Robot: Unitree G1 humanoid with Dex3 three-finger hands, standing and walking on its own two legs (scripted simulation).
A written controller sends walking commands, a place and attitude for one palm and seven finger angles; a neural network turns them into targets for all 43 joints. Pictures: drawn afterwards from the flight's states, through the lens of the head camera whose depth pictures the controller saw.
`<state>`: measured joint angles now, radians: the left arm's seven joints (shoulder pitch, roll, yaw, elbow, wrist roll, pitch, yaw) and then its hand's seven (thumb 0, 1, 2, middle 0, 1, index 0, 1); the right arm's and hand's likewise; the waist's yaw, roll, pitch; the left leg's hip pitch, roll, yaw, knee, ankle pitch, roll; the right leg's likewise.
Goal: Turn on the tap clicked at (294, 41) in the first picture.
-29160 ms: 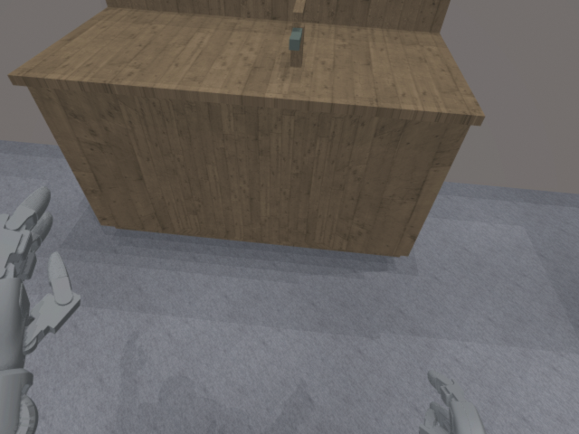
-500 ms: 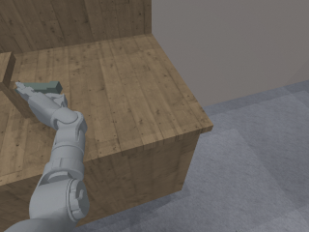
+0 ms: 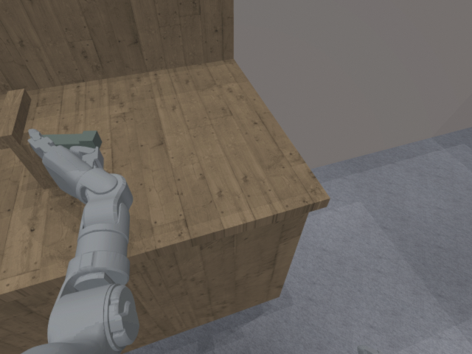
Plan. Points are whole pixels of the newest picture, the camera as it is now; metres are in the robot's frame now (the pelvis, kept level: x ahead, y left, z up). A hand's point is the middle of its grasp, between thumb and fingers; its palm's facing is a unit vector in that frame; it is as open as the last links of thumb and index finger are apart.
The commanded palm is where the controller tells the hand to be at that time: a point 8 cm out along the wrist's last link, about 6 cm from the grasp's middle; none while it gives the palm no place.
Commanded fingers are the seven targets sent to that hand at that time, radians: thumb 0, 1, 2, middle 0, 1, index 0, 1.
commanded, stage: lift the hand up off the lever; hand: left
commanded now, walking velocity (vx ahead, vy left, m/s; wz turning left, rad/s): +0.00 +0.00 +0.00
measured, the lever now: (90, 141) +0.46 +0.28 +0.12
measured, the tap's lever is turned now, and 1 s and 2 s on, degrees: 74 74 74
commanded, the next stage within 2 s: draw the hand back beside the body in 1.90 s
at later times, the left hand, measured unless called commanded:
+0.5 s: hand (88, 151) +0.40 +0.25 +0.15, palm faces +0.83 -0.56 -0.04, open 7.7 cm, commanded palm +0.35 +0.27 +0.15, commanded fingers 0.00 0.90 0.90 -0.15 -0.15 -0.15 -0.15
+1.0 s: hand (79, 148) +0.39 +0.26 +0.17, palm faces +0.83 -0.55 -0.04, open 7.8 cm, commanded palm +0.34 +0.27 +0.17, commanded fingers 0.00 0.90 0.90 -0.15 -0.15 -0.15 -0.15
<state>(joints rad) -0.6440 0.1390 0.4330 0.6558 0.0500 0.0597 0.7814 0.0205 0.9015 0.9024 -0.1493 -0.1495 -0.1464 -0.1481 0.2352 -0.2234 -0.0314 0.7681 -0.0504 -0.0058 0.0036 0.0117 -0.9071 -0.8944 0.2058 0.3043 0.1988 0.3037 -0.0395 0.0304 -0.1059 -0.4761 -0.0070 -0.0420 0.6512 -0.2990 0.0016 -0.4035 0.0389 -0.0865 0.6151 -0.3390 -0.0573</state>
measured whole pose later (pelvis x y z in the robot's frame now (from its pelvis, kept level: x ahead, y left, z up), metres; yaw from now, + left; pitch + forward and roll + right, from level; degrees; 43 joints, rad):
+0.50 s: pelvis +0.01 +0.00 +0.01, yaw +0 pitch +4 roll +0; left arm -0.56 0.09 0.36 0.46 0.02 0.21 0.76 0.02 0.90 0.90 -0.15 -0.15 -0.17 -0.16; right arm 0.17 -0.21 -0.02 0.77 -0.03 0.00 -0.01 0.01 -0.91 -0.89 0.21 0.30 0.20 0.30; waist 0.01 0.03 -0.09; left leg -0.37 -0.02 -0.04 0.58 -0.28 0.00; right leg -0.30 0.03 -0.09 0.55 -0.33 -0.05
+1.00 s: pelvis +0.00 -0.01 +0.01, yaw +1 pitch +2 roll +0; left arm -0.58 0.13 0.37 0.44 0.00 0.28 0.74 0.02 0.90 0.90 -0.15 -0.15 -0.16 -0.15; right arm 0.16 -0.22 -0.01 0.79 -0.01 -0.02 -0.04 0.01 -0.91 -0.89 0.21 0.30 0.20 0.30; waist 0.01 0.04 -0.08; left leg -0.32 -0.01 -0.05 0.53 -0.24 -0.01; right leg -0.26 0.04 -0.09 0.51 -0.30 -0.07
